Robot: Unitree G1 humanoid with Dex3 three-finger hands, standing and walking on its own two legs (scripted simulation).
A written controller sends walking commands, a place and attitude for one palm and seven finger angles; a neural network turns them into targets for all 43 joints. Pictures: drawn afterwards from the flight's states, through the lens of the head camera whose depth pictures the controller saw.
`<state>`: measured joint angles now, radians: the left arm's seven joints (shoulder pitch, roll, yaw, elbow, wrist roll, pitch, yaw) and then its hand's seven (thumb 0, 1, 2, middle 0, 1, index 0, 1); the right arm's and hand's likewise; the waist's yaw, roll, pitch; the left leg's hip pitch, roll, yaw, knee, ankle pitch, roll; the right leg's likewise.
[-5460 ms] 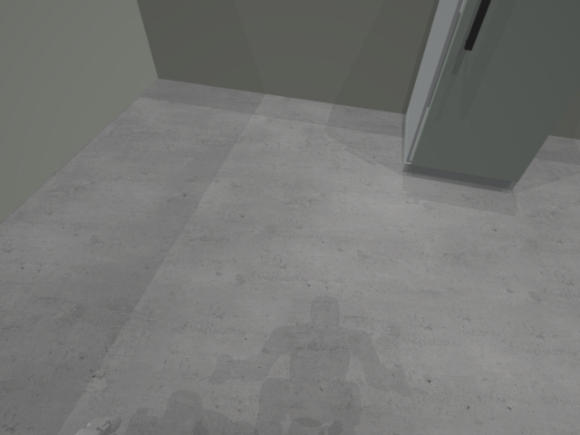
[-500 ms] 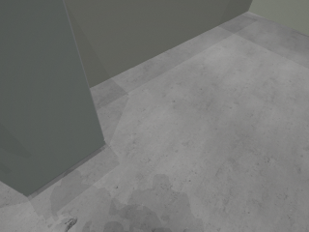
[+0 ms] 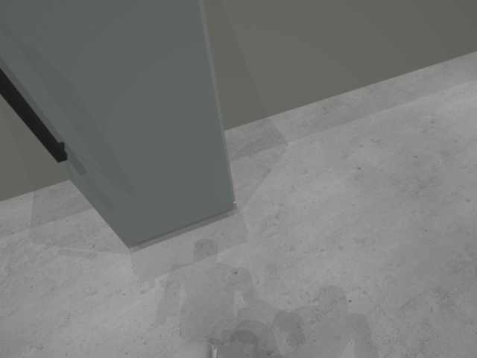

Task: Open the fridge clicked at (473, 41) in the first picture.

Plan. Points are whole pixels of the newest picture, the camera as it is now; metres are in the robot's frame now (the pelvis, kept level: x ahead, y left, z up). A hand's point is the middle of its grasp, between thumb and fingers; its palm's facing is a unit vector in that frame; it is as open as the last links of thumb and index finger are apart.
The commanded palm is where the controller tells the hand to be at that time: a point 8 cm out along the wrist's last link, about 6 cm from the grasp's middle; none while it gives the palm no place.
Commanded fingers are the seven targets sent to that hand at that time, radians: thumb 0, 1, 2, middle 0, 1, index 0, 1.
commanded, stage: turn to face it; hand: left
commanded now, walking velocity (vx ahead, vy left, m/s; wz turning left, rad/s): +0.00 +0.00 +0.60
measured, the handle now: (1, 74) +0.63 +0.54 +0.17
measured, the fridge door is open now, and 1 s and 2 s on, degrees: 0 0 0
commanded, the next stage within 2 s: take the last steps up to it in 0.62 s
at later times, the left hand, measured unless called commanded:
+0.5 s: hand out of the picture -0.03 +0.28 -0.17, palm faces +0.30 -0.92 -0.25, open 7.4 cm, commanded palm none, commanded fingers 0.00 0.90 0.90 -0.20 -0.30 -0.20 -0.30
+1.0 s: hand out of the picture -0.06 +0.19 -0.15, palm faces +0.43 -0.86 -0.27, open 7.3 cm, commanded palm none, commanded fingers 0.00 0.90 0.90 -0.20 -0.30 -0.20 -0.30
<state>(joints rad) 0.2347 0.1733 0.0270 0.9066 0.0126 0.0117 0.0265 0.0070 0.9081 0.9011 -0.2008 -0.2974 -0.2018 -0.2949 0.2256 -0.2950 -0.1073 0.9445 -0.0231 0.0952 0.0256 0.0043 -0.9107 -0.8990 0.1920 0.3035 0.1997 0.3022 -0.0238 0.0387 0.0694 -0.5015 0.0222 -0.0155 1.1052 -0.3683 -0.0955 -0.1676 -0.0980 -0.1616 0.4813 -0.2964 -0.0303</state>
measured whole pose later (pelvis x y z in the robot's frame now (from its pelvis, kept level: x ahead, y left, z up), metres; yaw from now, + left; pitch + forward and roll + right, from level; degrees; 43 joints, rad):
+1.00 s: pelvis -0.02 +0.01 +0.01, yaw +23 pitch -2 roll +2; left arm 0.32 0.14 0.03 1.00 0.01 -0.04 0.02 0.00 0.93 0.90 -0.20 -0.30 -0.20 -0.30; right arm 0.31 -0.24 -0.08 1.06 -0.03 0.06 0.03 0.01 -0.91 -0.90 0.19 0.30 0.20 0.30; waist 0.00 0.05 0.01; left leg -0.45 0.06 0.00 1.05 -0.25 -0.05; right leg -0.11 -0.06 -0.15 0.37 -0.22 -0.03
